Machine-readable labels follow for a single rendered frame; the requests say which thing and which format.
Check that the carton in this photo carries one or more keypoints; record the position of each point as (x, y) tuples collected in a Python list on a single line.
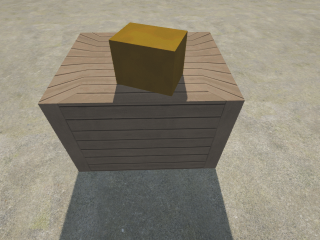
[(149, 57)]

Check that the pedestal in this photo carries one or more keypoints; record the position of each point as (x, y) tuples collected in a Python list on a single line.
[(105, 126)]

